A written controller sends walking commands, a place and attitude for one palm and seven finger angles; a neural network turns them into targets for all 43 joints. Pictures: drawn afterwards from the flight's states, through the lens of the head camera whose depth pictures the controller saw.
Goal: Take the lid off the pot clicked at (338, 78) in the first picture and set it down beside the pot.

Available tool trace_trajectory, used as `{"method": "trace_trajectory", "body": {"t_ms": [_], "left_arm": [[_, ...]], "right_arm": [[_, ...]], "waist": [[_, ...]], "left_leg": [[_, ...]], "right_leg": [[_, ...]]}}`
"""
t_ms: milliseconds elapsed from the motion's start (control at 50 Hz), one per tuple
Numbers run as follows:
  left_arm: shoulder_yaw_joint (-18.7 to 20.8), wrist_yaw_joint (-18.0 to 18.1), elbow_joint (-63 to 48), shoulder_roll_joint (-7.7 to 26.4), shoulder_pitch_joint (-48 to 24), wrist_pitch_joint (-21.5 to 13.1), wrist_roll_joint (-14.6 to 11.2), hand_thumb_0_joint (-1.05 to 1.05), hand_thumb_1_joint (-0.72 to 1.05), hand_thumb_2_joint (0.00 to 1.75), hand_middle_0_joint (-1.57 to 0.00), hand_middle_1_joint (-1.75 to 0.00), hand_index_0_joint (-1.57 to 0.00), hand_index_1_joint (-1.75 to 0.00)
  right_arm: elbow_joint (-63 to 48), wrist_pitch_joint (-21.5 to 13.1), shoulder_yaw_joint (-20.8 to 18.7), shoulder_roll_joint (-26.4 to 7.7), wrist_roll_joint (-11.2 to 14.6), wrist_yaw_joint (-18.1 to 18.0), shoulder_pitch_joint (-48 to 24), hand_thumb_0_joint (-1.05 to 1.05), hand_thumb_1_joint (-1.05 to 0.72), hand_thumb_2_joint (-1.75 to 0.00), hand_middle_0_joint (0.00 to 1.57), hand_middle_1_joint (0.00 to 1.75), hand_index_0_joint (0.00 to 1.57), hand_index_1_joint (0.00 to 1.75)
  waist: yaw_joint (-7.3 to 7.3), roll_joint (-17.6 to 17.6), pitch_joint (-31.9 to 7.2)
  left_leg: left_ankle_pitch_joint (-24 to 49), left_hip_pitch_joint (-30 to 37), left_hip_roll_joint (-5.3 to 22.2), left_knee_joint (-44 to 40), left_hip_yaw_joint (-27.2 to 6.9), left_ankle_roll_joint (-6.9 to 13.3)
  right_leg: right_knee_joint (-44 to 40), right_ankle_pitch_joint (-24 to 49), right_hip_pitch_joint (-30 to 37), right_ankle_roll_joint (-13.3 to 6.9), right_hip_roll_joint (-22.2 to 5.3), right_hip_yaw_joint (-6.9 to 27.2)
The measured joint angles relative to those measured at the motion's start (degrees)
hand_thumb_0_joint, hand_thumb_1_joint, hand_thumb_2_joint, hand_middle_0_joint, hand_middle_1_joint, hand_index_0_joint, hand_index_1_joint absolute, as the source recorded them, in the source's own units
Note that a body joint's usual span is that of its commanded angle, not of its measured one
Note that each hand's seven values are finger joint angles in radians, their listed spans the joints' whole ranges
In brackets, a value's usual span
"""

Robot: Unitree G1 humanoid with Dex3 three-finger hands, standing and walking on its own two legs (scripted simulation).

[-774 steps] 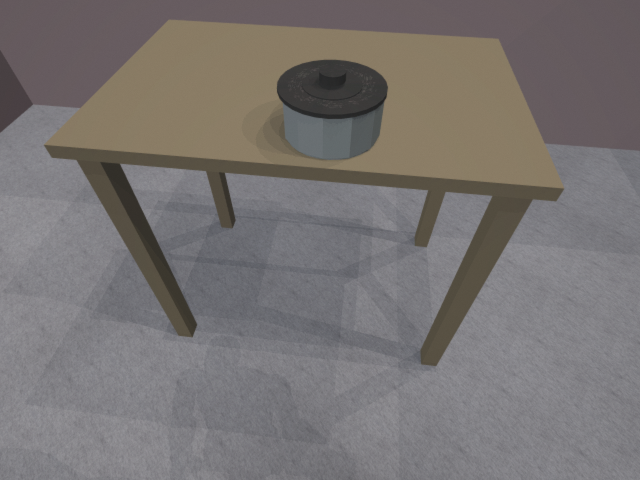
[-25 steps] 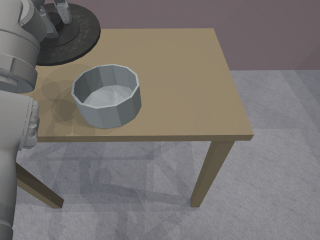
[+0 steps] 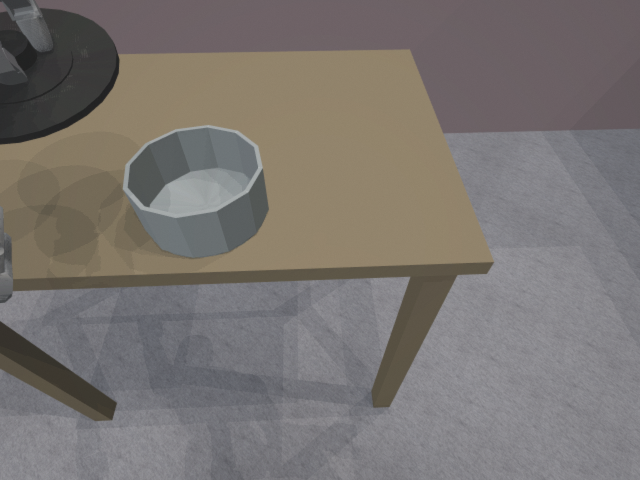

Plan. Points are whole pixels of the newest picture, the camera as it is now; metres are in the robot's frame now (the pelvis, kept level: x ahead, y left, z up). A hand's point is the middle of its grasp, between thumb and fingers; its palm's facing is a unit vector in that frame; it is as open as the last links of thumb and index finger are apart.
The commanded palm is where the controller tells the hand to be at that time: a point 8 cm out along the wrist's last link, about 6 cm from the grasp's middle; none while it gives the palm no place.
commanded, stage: move the lid sideways beside the pot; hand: left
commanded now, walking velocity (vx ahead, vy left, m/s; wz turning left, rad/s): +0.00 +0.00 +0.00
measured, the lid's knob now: (7, 52) +0.50 +0.29 +0.28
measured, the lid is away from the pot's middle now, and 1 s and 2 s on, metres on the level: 0.15 0.25 0.24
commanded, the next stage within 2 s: lower the lid onto the table in 0.96 s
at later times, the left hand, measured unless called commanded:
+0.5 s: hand out of the picture +0.47 +0.32 +0.30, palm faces -0.21 -0.13 -0.97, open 7.3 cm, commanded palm +0.47 +0.33 +0.37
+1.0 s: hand out of the picture +0.46 +0.38 +0.29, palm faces -0.17 -0.14 -0.97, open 7.3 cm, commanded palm +0.46 +0.37 +0.37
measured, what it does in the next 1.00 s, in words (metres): stands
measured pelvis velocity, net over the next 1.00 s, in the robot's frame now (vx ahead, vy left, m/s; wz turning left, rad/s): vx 0.02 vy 0.01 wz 0.01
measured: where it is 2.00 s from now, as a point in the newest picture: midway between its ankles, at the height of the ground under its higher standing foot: outside the picture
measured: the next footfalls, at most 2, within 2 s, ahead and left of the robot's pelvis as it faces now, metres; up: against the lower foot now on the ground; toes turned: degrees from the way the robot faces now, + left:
none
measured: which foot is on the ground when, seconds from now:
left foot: down 0.00-1.00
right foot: down 0.00-1.00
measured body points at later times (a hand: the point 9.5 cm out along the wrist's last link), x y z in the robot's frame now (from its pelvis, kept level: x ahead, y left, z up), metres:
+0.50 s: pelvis +0.00 +0.00 +0.00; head +0.06 +0.00 +0.45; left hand +0.47 +0.32 +0.35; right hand +0.04 -0.27 -0.13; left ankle -0.04 +0.12 -0.75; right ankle -0.02 -0.15 -0.75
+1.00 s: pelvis +0.02 +0.01 +0.00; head +0.08 +0.01 +0.44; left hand +0.47 +0.38 +0.35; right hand +0.05 -0.27 -0.13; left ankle -0.04 +0.12 -0.75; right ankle -0.01 -0.15 -0.74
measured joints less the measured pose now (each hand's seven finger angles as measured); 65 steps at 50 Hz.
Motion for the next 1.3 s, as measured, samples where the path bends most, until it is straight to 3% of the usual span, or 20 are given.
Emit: {"method": "trace_trajectory", "body": {"t_ms": [240, 520, 900, 1080, 1160, 1300], "left_arm": [[-2.6, -0.1, 1.1, 1.0, -1.6, -0.6, -0.2, 0.05, 0.34, 0.66, -0.55, -0.95, -0.63, -1.01], [1.7, 0.5, 5.1, 5.4, -3.0, -4.0, 1.5, 0.05, 0.34, 0.66, -0.55, -0.95, -0.63, -1.01], [5.7, 0.3, 4.0, 12.1, -0.3, -4.3, 2.0, 0.05, 0.34, 0.66, -0.55, -0.95, -0.62, -1.02], [3.2, 0.1, 2.0, 10.5, -0.2, -2.8, 1.3, 0.05, 0.34, 0.66, -0.55, -0.95, -0.63, -1.02], [1.1, -0.2, 5.3, 8.9, -2.3, -0.7, 1.0, 0.05, 0.34, 0.66, -0.55, -0.96, -0.63, -1.02], [1.9, -0.1, 8.3, 7.8, -3.0, 0.1, 1.5, 0.05, 0.34, 0.66, -0.55, -0.95, -0.63, -1.02]], "right_arm": [[0.1, -0.9, 0.6, 0.5, 0.4, -0.4, -1.4, 0.01, -0.91, -0.90, 0.20, 0.30, 0.20, 0.30], [0.1, 0.1, 1.2, 0.7, 0.5, -0.6, -1.1, 0.01, -0.91, -0.90, 0.20, 0.30, 0.20, 0.30], [-0.8, 3.0, 0.8, 0.0, 1.0, 0.1, 0.1, 0.01, -0.91, -0.90, 0.20, 0.30, 0.20, 0.30], [-1.0, 2.0, 1.1, 0.6, 1.1, 0.2, -0.8, 0.01, -0.91, -0.90, 0.20, 0.30, 0.20, 0.30], [-0.7, 1.4, 1.4, 0.6, 1.2, 0.2, -1.6, 0.01, -0.91, -0.90, 0.20, 0.30, 0.20, 0.30], [-0.4, -0.1, 1.7, 0.5, 0.9, -0.2, -1.8, 0.01, -0.91, -0.90, 0.20, 0.30, 0.20, 0.30]], "waist": [[0.59, -0.3, 0.4], [-0.45, 0.0, 0.7], [-0.84, -0.2, 1.1], [0.36, -0.2, 1.2], [0.32, 0.0, 1.3], [-0.28, 0.1, 1.8]], "left_leg": [[0.5, -0.6, -0.3, 0.0, -1.0, 0.1], [-0.1, -1.4, -0.1, 0.0, -0.5, 0.2], [-2.0, -1.7, 0.2, 1.6, -0.3, 0.4], [-1.9, -1.7, -0.1, 1.8, -1.3, 0.5], [-1.6, -1.8, -0.4, 1.7, -1.6, 0.5], [-0.9, -2.0, -0.5, 1.2, -1.3, 0.6]], "right_leg": [[-1.0, 0.6, 0.3, -0.2, -0.3, -1.0], [-1.5, 0.5, -0.5, 0.2, -0.1, -0.5], [-1.6, -0.5, -0.1, 0.4, 0.1, -0.4], [-2.0, -0.3, 0.6, 0.3, -0.2, -1.4], [-2.0, -0.2, 0.6, 0.4, -0.4, -1.7], [-2.0, 0.3, 0.1, 0.6, -0.5, -1.4]]}}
